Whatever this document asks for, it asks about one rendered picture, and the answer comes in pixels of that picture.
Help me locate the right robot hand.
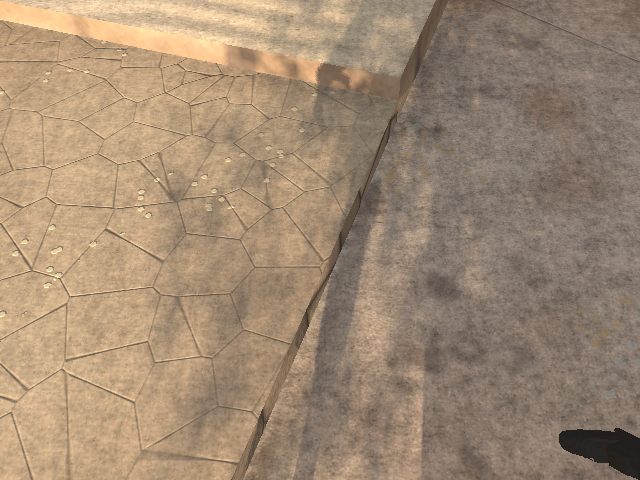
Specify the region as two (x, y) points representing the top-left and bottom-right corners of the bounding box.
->
(559, 428), (640, 480)

